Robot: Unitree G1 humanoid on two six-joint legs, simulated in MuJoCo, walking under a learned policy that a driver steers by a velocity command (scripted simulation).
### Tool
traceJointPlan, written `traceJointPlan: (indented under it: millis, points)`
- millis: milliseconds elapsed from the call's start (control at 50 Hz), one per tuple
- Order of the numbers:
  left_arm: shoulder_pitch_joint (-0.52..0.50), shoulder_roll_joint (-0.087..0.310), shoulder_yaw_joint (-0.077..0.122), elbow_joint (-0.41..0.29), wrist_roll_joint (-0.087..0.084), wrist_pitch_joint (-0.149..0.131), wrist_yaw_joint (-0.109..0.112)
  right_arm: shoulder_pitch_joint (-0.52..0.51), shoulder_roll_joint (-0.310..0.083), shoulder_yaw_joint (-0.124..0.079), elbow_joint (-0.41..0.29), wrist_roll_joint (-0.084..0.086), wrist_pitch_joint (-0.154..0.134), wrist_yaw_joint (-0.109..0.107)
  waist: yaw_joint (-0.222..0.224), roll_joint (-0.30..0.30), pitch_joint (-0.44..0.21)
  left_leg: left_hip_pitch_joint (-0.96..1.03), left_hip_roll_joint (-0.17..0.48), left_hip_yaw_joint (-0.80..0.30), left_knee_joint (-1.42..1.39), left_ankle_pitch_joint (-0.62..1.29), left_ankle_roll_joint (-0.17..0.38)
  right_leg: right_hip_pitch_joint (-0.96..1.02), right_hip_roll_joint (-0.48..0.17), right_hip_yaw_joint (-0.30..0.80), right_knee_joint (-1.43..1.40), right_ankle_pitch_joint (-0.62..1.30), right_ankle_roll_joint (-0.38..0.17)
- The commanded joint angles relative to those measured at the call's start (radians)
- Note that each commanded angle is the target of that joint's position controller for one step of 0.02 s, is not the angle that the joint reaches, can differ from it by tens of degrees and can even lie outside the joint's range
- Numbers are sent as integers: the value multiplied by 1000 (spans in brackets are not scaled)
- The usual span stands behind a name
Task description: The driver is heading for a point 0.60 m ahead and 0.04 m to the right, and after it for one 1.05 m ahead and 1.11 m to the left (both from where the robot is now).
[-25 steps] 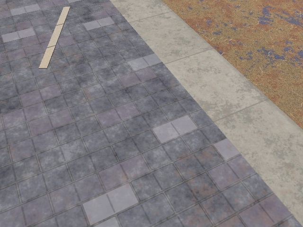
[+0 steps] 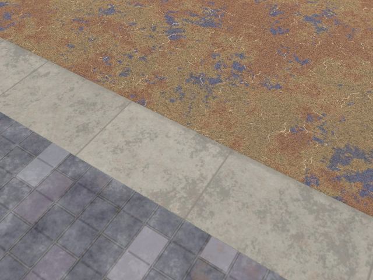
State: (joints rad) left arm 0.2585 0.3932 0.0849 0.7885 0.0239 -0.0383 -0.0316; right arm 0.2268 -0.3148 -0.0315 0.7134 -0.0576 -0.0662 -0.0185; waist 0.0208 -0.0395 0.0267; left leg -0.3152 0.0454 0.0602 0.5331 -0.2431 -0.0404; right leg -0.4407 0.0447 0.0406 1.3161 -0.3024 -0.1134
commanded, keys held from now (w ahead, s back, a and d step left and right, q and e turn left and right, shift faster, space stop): w+e+shift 0.32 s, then w+shift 0.04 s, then w+q+shift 0.64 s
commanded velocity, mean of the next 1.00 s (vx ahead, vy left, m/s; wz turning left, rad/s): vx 1.00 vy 0.00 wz -0.12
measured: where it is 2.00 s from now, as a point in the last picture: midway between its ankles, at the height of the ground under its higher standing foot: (205, 46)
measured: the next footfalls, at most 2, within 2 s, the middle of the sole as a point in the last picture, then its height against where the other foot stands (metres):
right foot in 0.32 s outside the picture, level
left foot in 0.76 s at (221, 172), level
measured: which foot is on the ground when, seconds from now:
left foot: down 0.00-0.32, up 0.34-0.74, down 0.76-1.00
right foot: up 0.00-0.30, down 0.32-0.74, up 0.76-1.00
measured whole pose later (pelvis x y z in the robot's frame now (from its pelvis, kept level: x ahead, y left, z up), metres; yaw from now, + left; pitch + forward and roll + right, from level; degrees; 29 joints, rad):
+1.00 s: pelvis +0.92 -0.14 +0.01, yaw -3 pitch +0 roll +1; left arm 0.06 0.26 -0.04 0.63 0.06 -0.08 -0.02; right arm 0.48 -0.33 -0.07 0.87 0.00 -0.04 0.02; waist -0.07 0.00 0.03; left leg -0.11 -0.21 -0.10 0.38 -0.26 0.15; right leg -0.65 -0.12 0.12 0.90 -0.16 0.04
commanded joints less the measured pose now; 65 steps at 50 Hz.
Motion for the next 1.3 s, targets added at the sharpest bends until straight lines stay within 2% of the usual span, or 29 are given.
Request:
traceJointPlan:
  millis: [20,200,240,280,300,320,340,360,400,460,520,620,680,740,760,780,800,820,860,900,980,1040,1120,1160,1200,1220,1240,1260,1300]
  points:
    - [-120,-60,-35,-141,15,20,-38,175,-16,-10,45,21,-24,11,-56,137,-22,295,237,-241,-302,-7,87,-363,-132,36,31,55,8]
    - [-391,-68,-80,-266,7,33,-81,228,-101,-25,124,23,-58,8,-24,74,127,262,158,218,-398,771,30,-198,-52,-219,-488,290,-51]
    - [-332,-44,-72,-237,7,29,-70,267,-160,-38,126,26,-40,-11,21,129,50,357,180,234,-238,1220,15,-69,27,-267,-533,233,-81]
    - [-62,22,-40,-158,7,26,-48,215,-218,-54,106,23,-8,-24,168,164,-88,322,228,209,124,1390,26,231,77,-228,-548,144,-122]
    - [168,73,-8,-82,4,19,-26,159,-219,-55,78,20,4,-18,256,147,-176,169,232,184,428,1251,44,514,79,-150,-624,121,-163]
    - [192,121,35,-54,-35,31,5,121,-183,-57,66,21,9,0,243,-25,-184,-89,52,184,825,343,27,726,21,-7,-718,68,-186]
    - [55,237,45,-103,7,47,11,221,-72,-26,-40,16,-9,12,39,-180,-230,-466,-39,90,1150,-269,-9,899,-239,486,-751,200,-321]
    - [141,212,48,-134,17,57,27,130,-122,-24,-91,34,-33,9,128,-30,-363,-570,-37,-104,1189,-200,-3,945,-315,709,-945,-3,-407]
    - [81,81,18,-75,7,25,48,104,-108,-11,-67,35,-39,7,21,128,-56,-527,81,-103,944,-91,20,563,-299,562,-1078,-16,-295]
    - [16,-4,-22,-57,3,-41,51,164,-56,4,-6,5,23,28,-81,144,21,-299,139,-116,769,-117,8,207,-202,321,-1121,145,-218]
    - [74,10,-17,-7,-3,-78,25,-6,-21,13,-56,34,34,48,-40,78,114,-354,142,-83,519,74,39,155,-134,125,-1207,283,-152]
    - [142,7,-29,35,-21,-116,19,-153,3,19,-75,63,15,78,22,54,114,-224,42,16,158,494,138,282,-127,-87,-1310,618,-22]
    - [176,60,-23,51,-7,-106,45,-145,-41,4,-52,48,9,86,4,7,42,-181,-80,100,65,421,168,536,-161,-163,-1185,1148,45]
    - [107,118,-7,34,37,-55,84,212,-135,-36,58,42,28,73,-190,-93,-145,139,-189,111,109,152,215,567,-211,-195,-644,1510,90]
    - [26,139,0,10,37,-45,88,429,-181,-63,112,38,35,60,-320,-70,-194,358,-142,14,66,51,274,387,-186,-204,-256,1344,89]
    - [30,-11,-38,-20,45,-61,70,457,-246,-85,138,40,47,46,-246,170,-197,589,31,-217,151,-26,357,14,-37,-170,162,205,89]
    - [52,-44,-55,-104,-1,-85,50,330,-285,-97,97,39,56,45,-143,371,-300,775,206,-839,-112,-201,547,-389,94,-20,406,-217,134]
    - [-27,11,-65,-125,12,-106,48,272,-233,-95,56,45,50,41,-166,111,-230,683,217,-883,-250,-198,508,-436,5,96,302,-73,104]
    - [-51,19,-72,-126,24,-113,37,207,-157,-78,75,48,43,36,-60,-75,-43,337,156,-695,-302,-97,419,-302,-89,85,40,14,93]
    - [-48,3,-81,-136,56,-65,34,175,-136,-63,80,50,23,29,8,-73,40,109,69,-564,-326,-7,394,-191,-127,71,-115,-42,132]
    - [-230,-34,-102,-223,34,-36,11,180,-169,-77,75,56,-10,37,-33,48,102,-86,-33,-433,-372,185,359,-85,-140,-3,-480,247,168]
    - [-285,-44,-104,-239,18,-44,-7,205,-173,-88,79,77,-8,43,-89,66,34,-46,-79,-402,-311,253,272,38,-94,-26,-701,539,149]
    - [-352,-8,-89,-268,11,-56,3,221,-195,-99,71,54,3,21,-126,102,29,114,-49,-497,-196,258,231,66,-75,25,-845,463,143]
    - [-235,51,-65,-231,-1,-67,23,184,-226,-106,62,33,4,12,-62,100,-39,223,-57,-510,-4,444,201,169,-66,44,-893,357,138]
    - [163,124,-25,-125,0,-78,51,135,-226,-107,60,35,1,18,136,54,-235,83,-102,-442,477,450,176,603,-116,50,-820,198,114]
    - [310,143,-18,-90,32,-77,64,138,-45,-59,42,37,-7,16,146,-116,-312,-181,-146,-366,819,-292,187,842,-319,241,-719,-9,126]
    - [258,270,16,-111,57,-69,59,342,13,-25,-27,100,-6,8,2,-446,-480,-437,-190,-210,1079,-367,146,1002,-620,857,-912,-53,-1]
    - [135,164,15,-134,35,-58,53,222,-94,-29,7,60,10,-2,32,-188,-362,-547,-86,-174,1039,-194,159,856,-547,870,-1037,-421,-52]
    - [51,15,-24,-117,41,-56,48,7,-141,-47,5,33,28,32,60,43,-60,-489,-12,-150,889,-27,138,527,-389,431,-1055,-95,10]
Over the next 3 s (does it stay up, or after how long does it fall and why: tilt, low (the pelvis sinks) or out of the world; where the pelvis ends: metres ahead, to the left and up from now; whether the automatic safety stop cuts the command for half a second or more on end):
stays up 2.40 0.71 -0.05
